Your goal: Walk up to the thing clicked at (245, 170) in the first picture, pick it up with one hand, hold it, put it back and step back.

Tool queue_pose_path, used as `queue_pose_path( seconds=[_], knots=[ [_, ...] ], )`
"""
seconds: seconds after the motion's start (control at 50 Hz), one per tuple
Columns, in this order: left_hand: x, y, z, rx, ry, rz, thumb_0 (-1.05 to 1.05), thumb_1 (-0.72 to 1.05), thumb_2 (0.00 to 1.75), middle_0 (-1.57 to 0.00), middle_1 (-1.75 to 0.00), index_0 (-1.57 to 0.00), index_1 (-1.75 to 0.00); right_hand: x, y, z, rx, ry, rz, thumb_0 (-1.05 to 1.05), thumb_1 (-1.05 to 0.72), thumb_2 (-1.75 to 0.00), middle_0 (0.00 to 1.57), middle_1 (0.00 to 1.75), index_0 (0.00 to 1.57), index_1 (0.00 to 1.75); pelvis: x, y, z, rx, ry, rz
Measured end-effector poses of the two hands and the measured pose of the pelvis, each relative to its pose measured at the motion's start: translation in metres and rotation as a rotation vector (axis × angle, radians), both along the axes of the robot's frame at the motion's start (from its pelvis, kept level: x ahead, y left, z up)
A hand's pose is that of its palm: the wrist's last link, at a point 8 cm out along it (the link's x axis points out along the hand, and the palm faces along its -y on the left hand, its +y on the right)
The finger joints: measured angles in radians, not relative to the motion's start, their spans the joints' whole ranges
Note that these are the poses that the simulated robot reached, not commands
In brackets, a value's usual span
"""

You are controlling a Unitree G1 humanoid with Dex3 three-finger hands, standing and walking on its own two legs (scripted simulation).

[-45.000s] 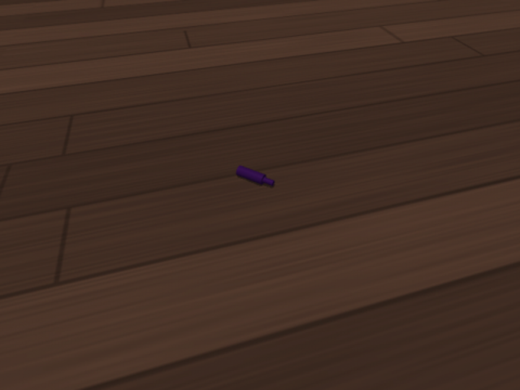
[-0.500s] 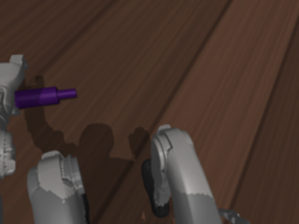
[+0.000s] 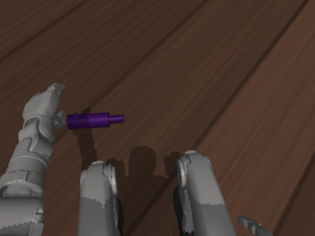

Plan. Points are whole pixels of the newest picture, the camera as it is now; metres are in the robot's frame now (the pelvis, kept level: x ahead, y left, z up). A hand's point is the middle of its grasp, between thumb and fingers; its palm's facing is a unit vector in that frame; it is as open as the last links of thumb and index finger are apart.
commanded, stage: home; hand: left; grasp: from above
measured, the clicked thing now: (96, 120) +0.51 +0.20 -0.39
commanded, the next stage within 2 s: none
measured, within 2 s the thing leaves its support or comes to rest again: neither
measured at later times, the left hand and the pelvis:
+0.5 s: hand (30, 179) +0.27 +0.20 +0.08, palm faces +0.02 -0.94 -0.34, open 7.4 cm; pelvis +0.01 -0.01 +0.18, yaw +4 degrees
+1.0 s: hand out of the picture +0.22 +0.20 +0.25, palm faces +0.16 -0.96 -0.21, open 7.4 cm; pelvis +0.08 +0.00 +0.30, yaw +6 degrees
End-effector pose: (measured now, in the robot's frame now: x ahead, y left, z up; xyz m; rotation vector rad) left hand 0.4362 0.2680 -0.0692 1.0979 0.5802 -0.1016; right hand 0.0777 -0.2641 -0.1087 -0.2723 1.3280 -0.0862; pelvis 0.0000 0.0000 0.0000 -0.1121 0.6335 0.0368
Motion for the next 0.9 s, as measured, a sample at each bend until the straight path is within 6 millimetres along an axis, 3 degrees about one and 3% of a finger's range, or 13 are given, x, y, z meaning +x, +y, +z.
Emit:
queue_pose_path(
  seconds=[0.18, 0.32, 0.42, 0.54, 0.74, 0.9],
  knots=[
    [-0.086, 0.002, 0.070, -0.247, -0.006, 0.171, 0.01, 0.84, 0.90, -0.21, -0.32, -0.22, -0.32, 0.088, -0.003, 0.075, -0.045, -0.266, 0.094, 0.01, -0.90, -0.90, 0.20, 0.29, 0.20, 0.30, -0.004, -0.004, 0.064, 0.023, -0.066, 0.024],
    [-0.136, -0.008, 0.117, -0.425, 0.010, 0.345, 0.01, 0.88, 0.90, -0.21, -0.30, -0.21, -0.31, 0.130, 0.018, 0.135, -0.021, -0.450, 0.110, 0.01, -0.90, -0.90, 0.20, 0.29, 0.20, 0.30, -0.002, -0.007, 0.111, 0.040, -0.132, 0.037],
    [-0.163, -0.018, 0.154, -0.550, 0.036, 0.460, 0.01, 0.89, 0.90, -0.21, -0.30, -0.21, -0.31, 0.139, 0.033, 0.177, 0.004, -0.518, 0.096, 0.01, -0.90, -0.90, 0.20, 0.30, 0.20, 0.30, 0.005, -0.008, 0.149, 0.050, -0.179, 0.043],
    [-0.183, -0.024, 0.201, -0.652, 0.049, 0.577, 0.01, 0.90, 0.90, -0.21, -0.30, -0.21, -0.31, 0.135, 0.043, 0.222, 0.006, -0.541, 0.066, 0.01, -0.90, -0.90, 0.20, 0.30, 0.20, 0.30, 0.019, -0.008, 0.193, 0.058, -0.238, 0.050],
    [-0.207, -0.024, 0.279, -0.740, 0.052, 0.675, 0.01, 0.90, 0.90, -0.20, -0.30, -0.21, -0.30, 0.128, 0.037, 0.291, -0.050, -0.576, 0.010, 0.01, -0.90, -0.90, 0.20, 0.30, 0.20, 0.30, 0.049, -0.005, 0.257, 0.069, -0.340, 0.063],
    [-0.228, -0.024, 0.334, -0.752, 0.033, 0.676, 0.01, 0.90, 0.90, -0.20, -0.30, -0.20, -0.30, 0.146, 0.034, 0.335, -0.072, -0.672, -0.001, 0.02, -0.90, -0.90, 0.20, 0.30, 0.20, 0.30, 0.069, -0.001, 0.290, 0.078, -0.409, 0.071]
  ],
)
